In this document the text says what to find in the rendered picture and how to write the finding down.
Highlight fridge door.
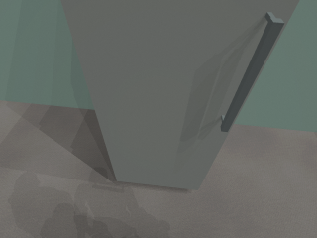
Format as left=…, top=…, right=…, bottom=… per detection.
left=60, top=0, right=300, bottom=190

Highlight handle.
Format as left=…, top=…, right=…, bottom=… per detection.
left=220, top=12, right=285, bottom=132

